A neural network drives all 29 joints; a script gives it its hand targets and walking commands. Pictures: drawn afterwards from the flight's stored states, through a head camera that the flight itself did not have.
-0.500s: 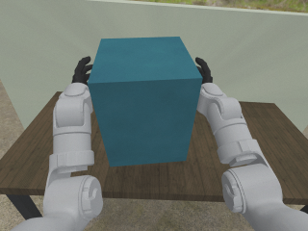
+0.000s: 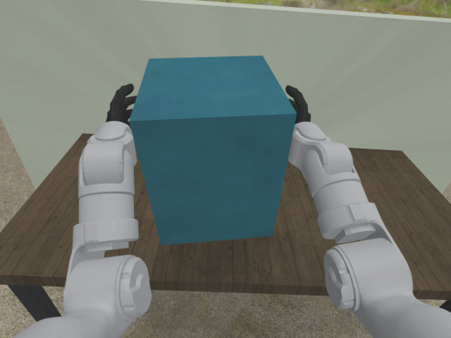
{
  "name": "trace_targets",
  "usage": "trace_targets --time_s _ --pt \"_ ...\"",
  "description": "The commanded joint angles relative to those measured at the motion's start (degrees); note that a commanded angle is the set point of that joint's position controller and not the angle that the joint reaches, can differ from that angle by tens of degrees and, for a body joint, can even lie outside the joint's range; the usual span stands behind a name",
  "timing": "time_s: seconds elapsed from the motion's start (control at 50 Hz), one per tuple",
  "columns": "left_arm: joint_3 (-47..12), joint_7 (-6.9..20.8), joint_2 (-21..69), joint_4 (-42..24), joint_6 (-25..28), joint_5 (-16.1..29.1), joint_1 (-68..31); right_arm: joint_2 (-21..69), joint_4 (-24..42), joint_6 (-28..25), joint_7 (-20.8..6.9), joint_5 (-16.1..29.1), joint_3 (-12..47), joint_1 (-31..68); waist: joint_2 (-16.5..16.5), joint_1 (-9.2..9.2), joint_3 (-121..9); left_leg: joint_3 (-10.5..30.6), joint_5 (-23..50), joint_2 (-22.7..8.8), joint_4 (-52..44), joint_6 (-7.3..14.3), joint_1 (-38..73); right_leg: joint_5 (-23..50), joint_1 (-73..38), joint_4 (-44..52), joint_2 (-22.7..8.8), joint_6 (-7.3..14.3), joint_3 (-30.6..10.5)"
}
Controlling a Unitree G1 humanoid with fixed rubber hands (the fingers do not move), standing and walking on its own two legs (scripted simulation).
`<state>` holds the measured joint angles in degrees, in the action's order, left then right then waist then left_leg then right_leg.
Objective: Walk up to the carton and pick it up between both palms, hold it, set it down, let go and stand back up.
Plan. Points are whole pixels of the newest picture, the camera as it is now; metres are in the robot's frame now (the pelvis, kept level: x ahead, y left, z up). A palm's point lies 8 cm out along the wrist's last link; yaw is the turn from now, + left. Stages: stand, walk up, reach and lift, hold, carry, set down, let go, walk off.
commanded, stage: hold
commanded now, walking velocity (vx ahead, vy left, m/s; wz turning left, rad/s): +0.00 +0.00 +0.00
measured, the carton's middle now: (212, 149) +0.38 +0.01 +0.21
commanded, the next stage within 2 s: none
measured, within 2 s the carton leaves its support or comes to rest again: neither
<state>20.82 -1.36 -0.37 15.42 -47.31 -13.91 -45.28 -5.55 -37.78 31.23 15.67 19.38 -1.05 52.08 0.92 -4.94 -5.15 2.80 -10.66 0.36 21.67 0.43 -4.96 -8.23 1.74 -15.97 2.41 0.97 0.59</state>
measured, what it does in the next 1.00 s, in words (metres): stands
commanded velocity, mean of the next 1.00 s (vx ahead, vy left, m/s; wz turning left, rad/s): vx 0.00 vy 0.00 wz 0.00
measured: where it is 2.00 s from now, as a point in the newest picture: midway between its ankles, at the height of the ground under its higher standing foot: outside the picture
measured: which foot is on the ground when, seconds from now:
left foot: down 0.00-1.00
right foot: down 0.00-1.00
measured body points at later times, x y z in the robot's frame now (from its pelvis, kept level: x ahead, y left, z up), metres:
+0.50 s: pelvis +0.01 +0.00 +0.00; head -0.07 +0.02 +0.44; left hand +0.39 +0.16 +0.24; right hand +0.39 -0.14 +0.25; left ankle +0.02 +0.11 -0.75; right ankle +0.01 -0.11 -0.75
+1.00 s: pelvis +0.00 +0.00 +0.00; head -0.08 +0.02 +0.44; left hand +0.38 +0.16 +0.25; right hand +0.38 -0.14 +0.26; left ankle +0.02 +0.11 -0.75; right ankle +0.01 -0.11 -0.75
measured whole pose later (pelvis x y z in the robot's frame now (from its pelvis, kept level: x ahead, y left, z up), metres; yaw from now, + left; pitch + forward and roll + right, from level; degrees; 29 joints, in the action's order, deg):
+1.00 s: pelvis +0.00 +0.00 +0.00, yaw +0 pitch -7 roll -2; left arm 20.5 -1.9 0.0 12.9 -47.8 -13.2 -43.8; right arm -7.0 -35.2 32.3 17.3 22.0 2.2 51.1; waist 0.7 -4.8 -5.2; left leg 3.2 -11.3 0.2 22.1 0.3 -3.9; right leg -8.1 0.1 -15.0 2.9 1.0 0.1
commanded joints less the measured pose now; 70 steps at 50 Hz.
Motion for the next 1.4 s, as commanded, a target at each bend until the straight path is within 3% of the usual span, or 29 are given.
trace_targets --time_s 0.0,0.06,0.3,0.46,0.82,0.84,0.88,0.96,1.04,1.12,1.3,1.38 --pt "-30.4 6.8 36.2 -4.1 5.4 11.1 -47.9 40.4 18.3 -3.0 -6.5 6.0 16.5 49.7 -4.1 0.05 -21.7 -0.6 5.2 0.7 -3.7 -1.9 1.9 2.4 -2.7 1.5 1.3 -2.6 -0.3" --pt "-30.2 6.1 36.0 -4.4 5.9 11.3 -46.7 41.0 20.5 -3.0 -5.7 8.4 19.3 49.8 -3.0 -0.06 -25.8 -0.5 13.3 1.5 -0.8 -2.3 5.6 11.2 -5.0 0.6 1.9 -3.5 -0.1" --pt "-31.1 7.0 35.0 -9.3 4.6 10.2 -43.3 39.5 24.3 -1.9 -4.0 10.5 21.2 45.8 -3.5 -1.24 -24.2 0.1 18.9 2.0 0.3 -3.3 8.0 16.7 -6.2 0.1 1.7 -4.5 0.1" --pt "-32.6 6.8 35.6 -10.7 4.1 10.7 -43.4 39.5 25.1 -1.4 -4.3 10.0 21.2 45.6 -3.9 -1.20 -23.6 0.1 17.9 1.6 0.0 -3.5 7.8 14.7 -5.3 0.2 1.9 -4.1 0.0" --pt "-29.7 6.6 35.5 -5.1 4.9 10.4 -45.9 39.5 19.7 -1.5 -5.3 9.2 18.8 47.8 -3.3 -0.43 -22.8 -0.2 12.4 1.4 -1.5 -2.7 5.2 9.1 -3.9 1.2 1.7 -3.5 -0.5" --pt "-30.6 6.6 35.9 -8.8 4.8 10.7 -42.0 41.0 25.1 -2.0 -5.0 10.7 21.7 46.3 -2.9 0.69 -27.0 -0.5 18.9 1.5 0.3 -2.7 8.2 16.0 -6.9 0.3 2.1 -3.7 -0.1" --pt "-30.1 6.9 34.6 -9.5 4.4 10.3 -41.9 39.9 26.7 -1.4 -4.1 12.1 22.7 46.4 -2.9 0.53 -27.3 -0.4 22.3 2.1 1.6 -3.2 9.9 20.0 -8.0 -0.1 2.2 -4.5 0.1" --pt "-28.7 8.0 33.2 -8.6 3.9 9.1 -42.4 38.9 23.4 -0.6 -4.1 10.3 20.8 43.9 -2.5 0.00 -21.2 -0.9 16.5 1.9 -0.8 -2.9 8.6 13.0 -4.8 1.5 1.9 -4.2 0.3" --pt "-31.5 8.0 35.7 -8.7 4.3 10.3 -45.1 39.4 24.2 -1.6 -5.0 8.7 19.1 46.8 -4.4 -0.81 -20.8 -1.0 12.7 1.3 -1.8 -3.0 6.7 7.7 -3.2 1.9 1.9 -3.1 0.4" --pt "-30.8 7.8 35.6 -4.8 4.6 9.9 -46.0 39.2 20.4 -1.7 -5.4 6.8 17.1 47.5 -4.1 -1.09 -18.4 -1.0 8.3 1.1 -2.8 -2.6 4.9 3.9 -1.6 2.4 1.5 -2.8 0.4" --pt "-27.5 7.3 34.7 -1.5 5.9 9.6 -46.8 40.4 17.8 -2.3 -6.0 7.2 17.6 49.6 -2.3 0.90 -21.8 -1.2 7.2 1.3 -3.1 -1.3 4.1 3.2 -2.5 2.0 1.4 -3.3 0.1" --pt "-27.5 7.2 35.2 -1.2 6.2 10.1 -46.7 40.7 18.6 -2.8 -6.0 7.5 17.7 50.5 -2.4 0.98 -23.4 -1.2 7.9 1.4 -2.8 -1.2 4.1 4.0 -2.8 1.8 1.5 -3.2 -0.1"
